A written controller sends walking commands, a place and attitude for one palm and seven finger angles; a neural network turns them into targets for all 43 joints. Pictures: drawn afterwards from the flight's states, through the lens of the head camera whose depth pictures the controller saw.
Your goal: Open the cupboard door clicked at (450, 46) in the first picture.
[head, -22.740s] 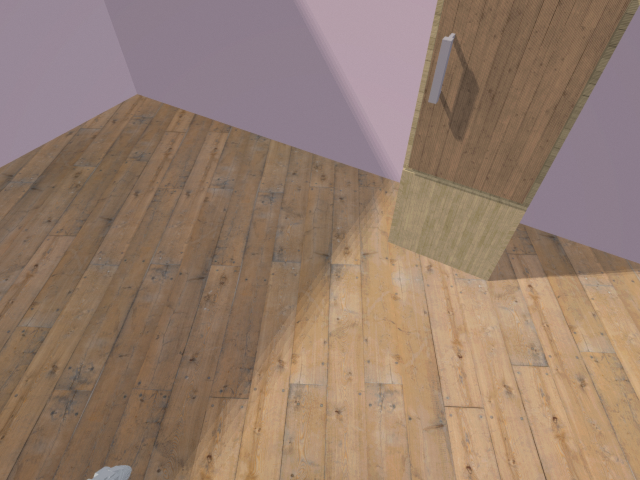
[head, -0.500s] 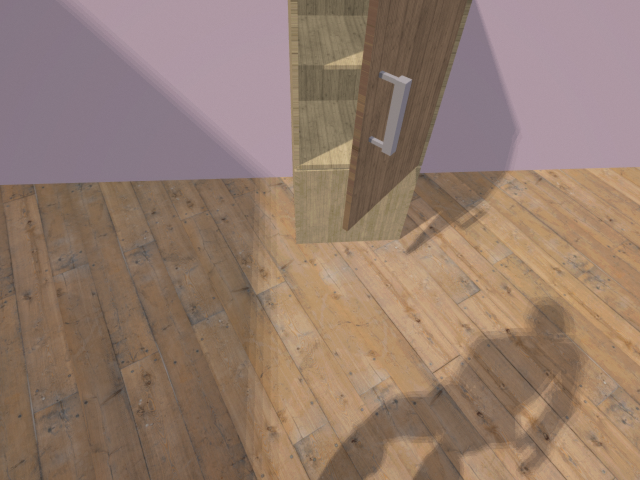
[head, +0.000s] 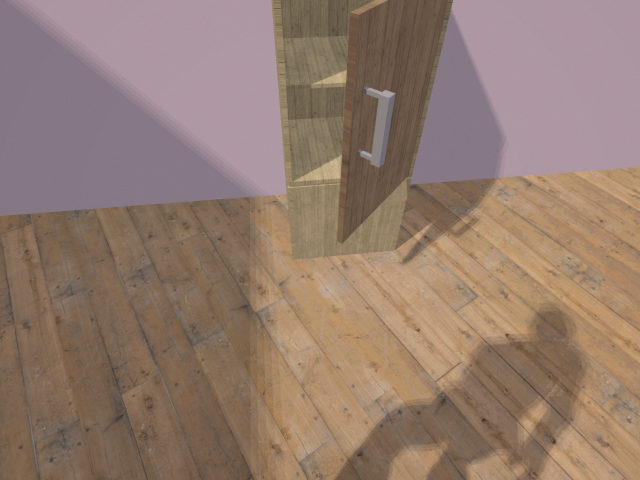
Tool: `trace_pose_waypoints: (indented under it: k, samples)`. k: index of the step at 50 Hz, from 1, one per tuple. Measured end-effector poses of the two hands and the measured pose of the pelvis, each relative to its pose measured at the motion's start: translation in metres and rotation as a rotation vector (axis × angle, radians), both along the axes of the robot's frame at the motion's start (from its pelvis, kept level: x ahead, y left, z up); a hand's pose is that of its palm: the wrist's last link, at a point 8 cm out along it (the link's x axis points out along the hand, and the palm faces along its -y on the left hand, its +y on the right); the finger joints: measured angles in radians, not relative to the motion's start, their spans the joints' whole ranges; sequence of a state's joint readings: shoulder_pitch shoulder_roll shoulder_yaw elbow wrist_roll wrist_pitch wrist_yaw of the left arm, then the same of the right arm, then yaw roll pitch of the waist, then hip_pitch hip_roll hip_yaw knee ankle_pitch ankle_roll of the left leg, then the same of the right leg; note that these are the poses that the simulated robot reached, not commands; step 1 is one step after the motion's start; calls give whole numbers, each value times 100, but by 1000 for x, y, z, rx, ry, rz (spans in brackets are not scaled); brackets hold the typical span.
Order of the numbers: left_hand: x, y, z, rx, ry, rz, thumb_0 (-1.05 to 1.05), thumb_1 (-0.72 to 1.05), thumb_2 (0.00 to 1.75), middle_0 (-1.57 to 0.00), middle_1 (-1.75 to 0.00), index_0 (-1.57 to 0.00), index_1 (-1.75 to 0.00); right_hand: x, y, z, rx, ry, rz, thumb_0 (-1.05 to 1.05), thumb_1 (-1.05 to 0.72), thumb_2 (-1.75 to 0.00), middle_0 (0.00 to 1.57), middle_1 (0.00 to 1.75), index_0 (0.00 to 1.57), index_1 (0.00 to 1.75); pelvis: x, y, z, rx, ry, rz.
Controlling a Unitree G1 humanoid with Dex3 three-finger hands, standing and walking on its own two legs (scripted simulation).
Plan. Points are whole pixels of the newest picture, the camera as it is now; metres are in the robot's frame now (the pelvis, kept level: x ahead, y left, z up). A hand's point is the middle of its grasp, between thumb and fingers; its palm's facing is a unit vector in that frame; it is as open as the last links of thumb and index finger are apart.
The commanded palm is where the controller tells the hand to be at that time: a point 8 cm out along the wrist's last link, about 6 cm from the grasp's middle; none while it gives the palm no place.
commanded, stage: let the arm hang, fingers relaxed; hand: left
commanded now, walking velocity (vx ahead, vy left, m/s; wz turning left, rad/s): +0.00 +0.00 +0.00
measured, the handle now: (373, 127) +0.79 -0.08 +0.01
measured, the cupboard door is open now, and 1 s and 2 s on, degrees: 45 45 45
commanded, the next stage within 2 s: look to check the result in 0.12 s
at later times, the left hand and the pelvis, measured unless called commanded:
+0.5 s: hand out of the picture +0.00 +0.17 -0.17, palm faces +0.01 -0.98 -0.20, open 7.4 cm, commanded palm none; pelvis +0.01 +0.00 +0.00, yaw +0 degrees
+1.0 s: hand out of the picture +0.04 +0.17 -0.18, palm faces -0.02 -0.98 -0.21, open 7.4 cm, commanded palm none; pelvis +0.03 -0.01 +0.00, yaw -3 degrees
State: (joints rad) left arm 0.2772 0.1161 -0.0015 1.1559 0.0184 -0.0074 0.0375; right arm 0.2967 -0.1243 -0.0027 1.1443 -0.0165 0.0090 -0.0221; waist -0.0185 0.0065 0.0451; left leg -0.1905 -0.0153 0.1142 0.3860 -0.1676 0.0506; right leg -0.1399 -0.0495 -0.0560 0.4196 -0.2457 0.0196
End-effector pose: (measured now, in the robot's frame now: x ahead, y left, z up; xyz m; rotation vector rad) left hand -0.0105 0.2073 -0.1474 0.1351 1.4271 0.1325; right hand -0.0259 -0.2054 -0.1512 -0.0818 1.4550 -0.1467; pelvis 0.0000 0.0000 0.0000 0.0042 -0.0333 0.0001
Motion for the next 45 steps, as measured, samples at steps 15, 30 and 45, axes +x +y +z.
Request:
trace_pose_waypoints:
  k: [15, 30, 45]
  samples:
    - [-3, 7, 3, 20, 34, 9, 1, 91, 89, -20, -30, -19, -30, 3, -4, 1, -8, 22, -3, 0, -91, -89, 20, 30, 20, 30, 7, -2, 1, 0, 6, -1]
    - [16, 7, 4, 25, 16, 4, 1, 91, 89, -20, -30, -19, -30, 30, -13, 2, -18, -13, 16, 0, -91, -89, 20, 30, 20, 30, 17, -4, 2, 1, 12, 0]
    - [41, 8, 5, 38, -12, -6, 1, 91, 89, -20, -30, -19, -30, 53, -28, 3, -46, -39, 19, 0, -91, -89, 20, 30, 20, 30, 27, -10, 1, 3, 20, -14]
